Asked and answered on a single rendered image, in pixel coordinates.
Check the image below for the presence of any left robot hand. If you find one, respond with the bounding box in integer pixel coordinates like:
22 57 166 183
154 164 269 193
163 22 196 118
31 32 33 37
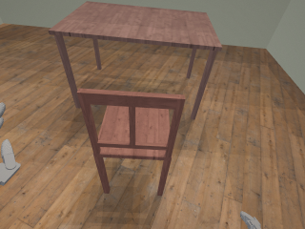
0 102 21 186

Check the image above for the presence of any table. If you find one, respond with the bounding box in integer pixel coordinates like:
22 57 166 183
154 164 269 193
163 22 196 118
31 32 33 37
48 1 223 120

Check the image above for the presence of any chair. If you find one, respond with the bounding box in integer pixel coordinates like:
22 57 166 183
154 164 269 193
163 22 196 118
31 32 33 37
77 88 186 197

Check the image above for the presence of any right robot hand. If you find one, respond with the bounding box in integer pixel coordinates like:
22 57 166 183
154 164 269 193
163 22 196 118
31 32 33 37
240 211 261 229

